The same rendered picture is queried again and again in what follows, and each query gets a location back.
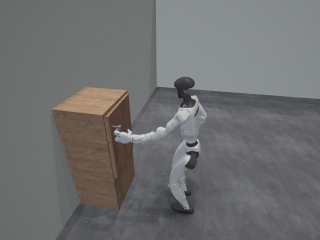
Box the robot head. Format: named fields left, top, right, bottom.
left=174, top=76, right=196, bottom=108

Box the cupboard door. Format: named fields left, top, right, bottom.
left=106, top=93, right=133, bottom=178

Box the robot right upper arm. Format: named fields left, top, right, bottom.
left=191, top=95, right=207, bottom=122

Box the handle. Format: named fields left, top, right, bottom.
left=112, top=125, right=122, bottom=143

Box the robot left forearm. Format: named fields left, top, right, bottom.
left=130, top=130, right=165, bottom=144

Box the robot left upper arm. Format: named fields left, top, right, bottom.
left=156, top=109, right=190, bottom=138

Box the robot left hand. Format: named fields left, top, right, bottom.
left=114, top=129, right=132, bottom=144

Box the left robot thigh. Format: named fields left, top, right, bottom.
left=169, top=152, right=198, bottom=188

